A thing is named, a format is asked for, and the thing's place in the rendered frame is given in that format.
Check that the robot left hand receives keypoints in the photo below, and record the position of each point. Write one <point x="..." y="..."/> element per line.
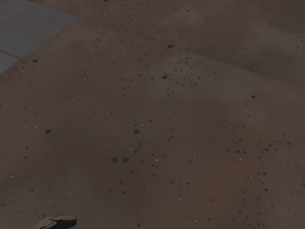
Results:
<point x="60" y="222"/>

